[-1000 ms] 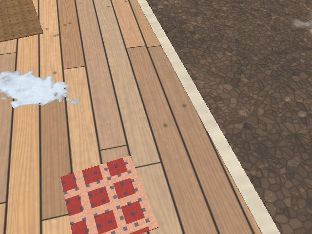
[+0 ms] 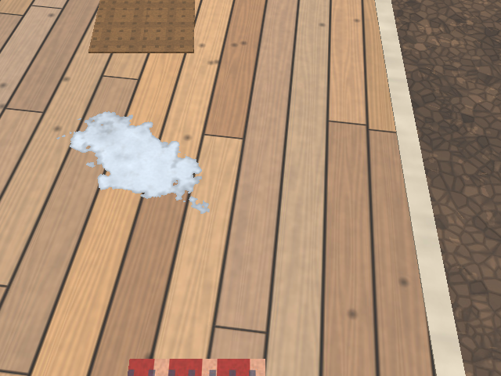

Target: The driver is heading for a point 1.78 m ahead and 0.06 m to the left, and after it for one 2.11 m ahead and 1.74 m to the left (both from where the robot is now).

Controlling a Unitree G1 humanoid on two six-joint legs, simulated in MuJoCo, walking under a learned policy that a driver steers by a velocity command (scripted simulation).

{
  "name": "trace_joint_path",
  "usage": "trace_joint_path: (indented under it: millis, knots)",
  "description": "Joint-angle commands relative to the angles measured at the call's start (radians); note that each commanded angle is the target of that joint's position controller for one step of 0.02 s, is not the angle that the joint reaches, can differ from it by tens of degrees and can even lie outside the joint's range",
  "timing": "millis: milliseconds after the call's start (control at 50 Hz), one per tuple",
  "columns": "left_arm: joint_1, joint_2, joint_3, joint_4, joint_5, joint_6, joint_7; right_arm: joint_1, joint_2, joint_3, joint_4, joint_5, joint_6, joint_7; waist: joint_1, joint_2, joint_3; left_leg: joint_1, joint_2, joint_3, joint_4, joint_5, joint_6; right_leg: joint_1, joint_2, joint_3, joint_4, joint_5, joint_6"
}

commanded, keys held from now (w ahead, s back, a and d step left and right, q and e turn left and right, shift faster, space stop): q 0.14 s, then no key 0.86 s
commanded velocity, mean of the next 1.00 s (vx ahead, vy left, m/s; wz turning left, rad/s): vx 0.01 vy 0.00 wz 0.22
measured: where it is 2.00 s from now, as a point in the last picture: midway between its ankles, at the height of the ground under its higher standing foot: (235, 363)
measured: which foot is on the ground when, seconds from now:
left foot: down 0.00-0.22, up 0.24-0.52, down 0.54-1.00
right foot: up 0.00-0.20, down 0.22-1.00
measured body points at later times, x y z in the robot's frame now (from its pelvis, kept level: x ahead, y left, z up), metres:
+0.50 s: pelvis +0.03 -0.05 +0.01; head +0.05 -0.06 +0.46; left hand +0.10 +0.23 -0.10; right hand +0.22 -0.29 -0.10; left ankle -0.02 +0.09 -0.71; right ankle +0.06 -0.17 -0.73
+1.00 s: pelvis +0.02 -0.02 +0.00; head +0.02 -0.02 +0.45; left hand +0.04 +0.26 -0.13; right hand +0.17 -0.25 -0.12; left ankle -0.02 +0.09 -0.73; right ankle +0.06 -0.17 -0.73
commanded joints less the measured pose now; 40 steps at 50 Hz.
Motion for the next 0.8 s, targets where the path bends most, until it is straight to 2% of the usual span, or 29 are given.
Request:
trace_joint_path:
  millis: [20, 100, 160, 200, 220, 240, 260, 280, 300, 320, 340, 380, 400, 440, 480, 520, 540, 560, 580, 600, 620, 640, 680, 800]
  knots:
    - [0.09, 0.073, 0.02, -0.026, 0.001, 0.003, 0.007, -0.021, -0.173, -0.052, -0.08, 0.004, -0.001, -0.023, 0.035, 0.107, -0.229, 0.15, 0.235, -0.295, -0.136, 0.099, 0.171, 0.064, 0.011, 0.009, -0.109, 0.067, 0.02]
    - [0.055, 0.078, 0.024, -0.037, -0.005, 0.001, 0.0, -0.035, -0.168, -0.053, -0.091, 0.004, 0.017, -0.029, 0.016, 0.151, -0.2, 0.11, 0.209, -0.353, -0.152, -0.145, 0.138, 0.107, 0.027, 0.018, -0.226, 0.111, 0.017]
    - [0.067, 0.086, 0.029, -0.038, -0.01, -0.015, -0.011, -0.031, -0.158, -0.05, -0.092, 0.005, 0.026, -0.026, 0.011, 0.176, -0.196, 0.148, 0.215, -0.404, -0.124, -0.156, 0.122, 0.146, 0.031, 0.014, -0.345, 0.106, -0.006]
    - [0.123, 0.081, 0.032, -0.02, -0.008, -0.025, -0.024, -0.04, -0.141, -0.041, -0.093, 0.014, 0.035, -0.028, 0.041, 0.176, -0.199, 0.127, 0.189, -0.387, -0.07, -0.126, 0.087, 0.264, 0.027, -0.021, -0.53, 0.215, -0.038]
    - [0.139, 0.106, 0.04, -0.019, 0.005, -0.027, -0.025, -0.004, -0.116, -0.032, -0.083, 0.015, 0.036, -0.03, 0.04, 0.134, -0.194, 0.078, 0.147, -0.349, -0.015, -0.182, 0.044, 0.341, -0.04, 0.02, -0.617, 0.262, -0.069]
    - [0.133, 0.169, 0.049, -0.037, 0.027, -0.023, -0.022, 0.05, -0.062, -0.017, -0.077, 0.003, 0.035, -0.028, 0.003, -0.076, -0.195, -0.024, 0.033, -0.21, 0.208, -0.391, -0.02, 0.411, -0.254, 0.233, -0.702, 0.317, -0.147]
    - [0.11, 0.215, 0.059, -0.035, 0.055, -0.02, -0.024, 0.006, -0.116, -0.037, -0.112, 0.012, 0.021, -0.03, 0.003, -0.304, -0.115, -0.145, -0.068, -0.084, 0.394, -0.546, -0.066, 0.294, -0.379, 0.453, -0.761, 0.399, -0.305]
    - [0.058, 0.167, 0.049, -0.065, 0.046, -0.027, -0.021, 0.011, -0.178, -0.055, -0.089, -0.003, 0.013, -0.031, 0.008, -0.205, -0.104, -0.132, -0.025, -0.14, 0.567, -0.507, -0.093, 0.273, -0.366, 0.427, -0.754, 0.405, -0.33]
    - [0.022, 0.134, 0.041, -0.069, 0.028, -0.029, -0.015, 0.031, -0.184, -0.062, -0.062, 0.004, 0.017, -0.029, -0.01, -0.139, -0.1, -0.136, -0.028, -0.137, 0.638, -0.448, -0.106, 0.281, -0.31, 0.328, -0.724, 0.422, -0.29]
    - [0.006, 0.113, 0.033, -0.073, 0.011, -0.029, -0.013, 0.055, -0.152, -0.057, -0.033, 0.003, 0.027, -0.034, -0.016, -0.104, -0.103, -0.131, -0.022, -0.129, 0.677, -0.411, -0.127, 0.304, -0.258, 0.255, -0.703, 0.427, -0.255]
    - [0.008, 0.095, 0.026, -0.068, -0.003, -0.029, -0.011, 0.062, -0.124, -0.049, -0.026, -0.001, 0.035, -0.036, -0.01, -0.103, -0.098, -0.144, -0.017, -0.133, 0.706, -0.379, -0.144, 0.328, -0.247, 0.23, -0.691, 0.467, -0.254]
    - [0.028, 0.066, 0.013, -0.054, -0.001, -0.023, -0.01, 0.041, -0.072, -0.029, -0.028, 0.008, 0.038, -0.034, 0.0, -0.117, -0.101, -0.097, 0.0, -0.093, 0.624, -0.351, -0.166, 0.344, -0.2, 0.151, -0.684, 0.513, -0.252]
    - [0.04, 0.063, 0.011, -0.049, 0.001, -0.019, -0.01, 0.019, -0.054, -0.02, -0.035, 0.011, 0.036, -0.033, 0.012, -0.137, -0.11, -0.079, 0.023, -0.066, 0.531, -0.344, -0.173, 0.377, -0.187, 0.131, -0.675, 0.52, -0.249]
    - [0.061, 0.084, 0.017, -0.037, 0.001, -0.01, -0.009, -0.023, -0.022, -0.001, -0.045, 0.007, 0.031, -0.028, 0.041, -0.178, -0.127, 0.019, 0.07, 0.0, 0.33, -0.36, -0.181, 0.397, -0.174, 0.108, -0.658, 0.534, -0.245]
    - [0.108, 0.12, 0.026, -0.021, -0.003, 0.001, -0.011, -0.032, -0.04, -0.003, -0.04, 0.016, 0.028, -0.024, 0.067, -0.2, -0.131, 0.092, 0.069, 0.038, 0.175, -0.346, -0.177, 0.411, -0.191, 0.136, -0.641, 0.557, -0.259]
    - [0.111, 0.115, 0.02, -0.008, -0.019, 0.003, -0.014, 0.023, -0.049, -0.006, -0.002, 0.014, 0.025, -0.022, 0.033, -0.174, -0.118, 0.211, 0.063, 0.057, -0.089, -0.131, -0.146, 0.384, -0.18, 0.132, -0.614, 0.577, -0.235]
    - [0.145, 0.105, 0.016, 0.006, -0.022, -0.007, -0.016, 0.029, -0.071, -0.008, 0.004, 0.006, 0.023, -0.023, 0.037, -0.146, -0.12, 0.289, 0.087, 0.015, -0.15, -0.03, -0.119, 0.346, -0.172, 0.134, -0.615, 0.56, -0.196]
    - [0.156, 0.089, 0.008, 0.006, -0.004, -0.023, -0.023, 0.04, -0.118, -0.013, -0.001, -0.003, 0.024, -0.031, 0.049, -0.063, -0.156, 0.389, 0.166, -0.062, -0.106, 0.15, -0.087, 0.285, -0.148, 0.101, -0.587, 0.501, -0.142]
    - [0.18, 0.064, 0.003, 0.001, 0.009, -0.041, -0.033, 0.029, -0.171, -0.027, 0.019, -0.008, 0.027, -0.032, 0.098, 0.108, -0.176, 0.373, 0.196, -0.088, -0.015, 0.186, -0.029, 0.267, -0.063, 0.004, -0.586, 0.374, -0.088]
    - [0.122, 0.066, -0.002, 0.009, 0.019, -0.046, -0.034, 0.013, -0.094, -0.013, 0.016, -0.011, 0.024, -0.021, 0.053, 0.103, -0.18, 0.304, 0.182, -0.082, -0.025, 0.062, -0.006, 0.325, -0.038, -0.034, -0.569, 0.293, -0.044]
    - [0.084, 0.07, 0.0, 0.011, 0.016, -0.043, -0.035, 0.007, -0.054, 0.0, 0.021, -0.019, 0.019, -0.015, 0.042, 0.081, -0.15, 0.264, 0.172, -0.083, -0.043, -0.019, -0.016, 0.33, -0.032, -0.04, -0.565, 0.277, -0.03]
    - [0.069, 0.06, -0.001, 0.016, 0.012, -0.036, -0.03, 0.003, -0.056, 0.001, 0.027, -0.022, 0.014, -0.015, 0.039, 0.076, -0.126, 0.233, 0.16, -0.075, -0.05, -0.058, -0.031, 0.333, -0.033, -0.042, -0.559, 0.283, -0.032]
    - [0.08, 0.058, -0.001, 0.025, 0.01, -0.021, -0.023, 0.003, -0.057, 0.005, 0.039, -0.017, 0.001, -0.015, 0.045, 0.094, -0.076, 0.187, 0.154, -0.075, -0.058, -0.073, -0.044, 0.327, -0.033, -0.038, -0.56, 0.293, -0.037]
    - [0.1, 0.057, 0.003, 0.08, 0.005, -0.012, -0.01, 0.019, -0.047, 0.015, 0.077, -0.013, -0.014, -0.02, 0.047, 0.061, -0.045, 0.155, 0.144, -0.074, -0.067, -0.119, -0.049, 0.342, -0.035, -0.037, -0.568, 0.291, -0.028]
Keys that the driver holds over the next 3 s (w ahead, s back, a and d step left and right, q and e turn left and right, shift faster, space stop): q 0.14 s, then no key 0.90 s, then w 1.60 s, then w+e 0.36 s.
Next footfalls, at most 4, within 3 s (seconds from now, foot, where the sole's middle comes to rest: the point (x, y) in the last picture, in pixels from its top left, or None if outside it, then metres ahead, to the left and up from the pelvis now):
0.22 right None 0.10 -0.16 -0.77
0.54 left None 0.02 0.10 -0.77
1.74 left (186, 371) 0.43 0.16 -0.77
2.28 right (250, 245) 0.78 -0.01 -0.77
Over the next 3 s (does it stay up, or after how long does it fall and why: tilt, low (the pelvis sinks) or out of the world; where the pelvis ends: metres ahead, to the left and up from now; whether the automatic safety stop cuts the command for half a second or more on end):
stays up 0.97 0.17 0.01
